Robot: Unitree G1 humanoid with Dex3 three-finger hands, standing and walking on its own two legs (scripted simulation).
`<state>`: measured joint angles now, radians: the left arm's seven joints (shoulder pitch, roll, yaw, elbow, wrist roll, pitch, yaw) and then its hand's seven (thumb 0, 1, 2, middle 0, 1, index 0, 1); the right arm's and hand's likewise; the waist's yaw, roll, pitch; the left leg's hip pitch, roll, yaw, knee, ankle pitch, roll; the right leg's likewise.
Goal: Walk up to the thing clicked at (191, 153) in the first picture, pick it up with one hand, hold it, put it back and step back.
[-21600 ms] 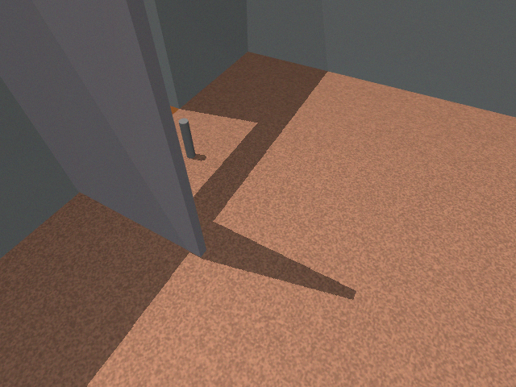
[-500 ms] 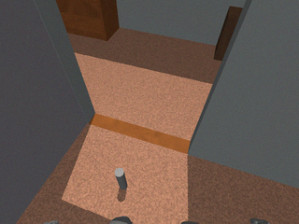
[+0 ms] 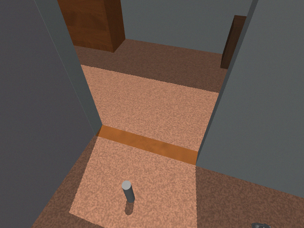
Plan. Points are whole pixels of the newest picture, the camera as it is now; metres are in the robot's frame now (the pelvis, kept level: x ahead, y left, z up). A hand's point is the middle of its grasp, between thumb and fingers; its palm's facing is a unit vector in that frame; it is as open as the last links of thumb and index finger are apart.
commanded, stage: walk up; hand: left
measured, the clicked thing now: (128, 192) +0.41 +0.18 -0.65
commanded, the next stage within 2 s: stand in 0.62 s
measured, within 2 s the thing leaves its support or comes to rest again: neither
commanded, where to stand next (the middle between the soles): +0.08 +0.00 m, yaw -1 degrees
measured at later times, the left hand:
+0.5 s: hand out of the picture +0.09 +0.25 -0.15, palm faces -0.02 -0.94 -0.35, open 7.4 cm
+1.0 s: hand out of the picture +0.09 +0.24 -0.15, palm faces -0.02 -0.94 -0.33, open 7.4 cm
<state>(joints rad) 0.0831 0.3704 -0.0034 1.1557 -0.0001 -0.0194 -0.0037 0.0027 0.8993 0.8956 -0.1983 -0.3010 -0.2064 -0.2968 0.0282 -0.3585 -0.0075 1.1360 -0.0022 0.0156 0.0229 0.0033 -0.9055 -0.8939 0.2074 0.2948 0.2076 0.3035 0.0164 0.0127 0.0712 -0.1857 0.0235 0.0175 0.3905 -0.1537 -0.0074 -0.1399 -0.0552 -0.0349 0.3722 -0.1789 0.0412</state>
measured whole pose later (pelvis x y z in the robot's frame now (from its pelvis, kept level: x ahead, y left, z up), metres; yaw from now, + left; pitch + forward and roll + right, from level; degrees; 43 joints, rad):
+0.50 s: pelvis +0.01 +0.00 +0.00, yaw +0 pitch -2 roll +0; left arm 0.08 0.35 0.01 1.16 0.01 -0.01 0.00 0.00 0.90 0.90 -0.20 -0.30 -0.21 -0.30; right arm 0.09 -0.36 -0.02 1.16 -0.01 0.02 0.02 0.00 -0.91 -0.89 0.21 0.29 0.21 0.30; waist -0.01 0.01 0.06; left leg -0.17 0.03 0.02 0.35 -0.14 -0.01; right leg -0.12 -0.05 -0.04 0.34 -0.17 0.04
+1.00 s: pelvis +0.02 -0.01 +0.00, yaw +0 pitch -2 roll +0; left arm 0.10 0.35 0.00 1.14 0.01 0.00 -0.01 0.00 0.90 0.90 -0.20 -0.30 -0.21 -0.30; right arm 0.09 -0.35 -0.01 1.15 -0.02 0.00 0.01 0.00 -0.91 -0.89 0.21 0.29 0.21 0.30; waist -0.01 0.00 0.04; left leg -0.14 0.03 0.02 0.32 -0.14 -0.02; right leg -0.10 -0.04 -0.04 0.32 -0.18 0.03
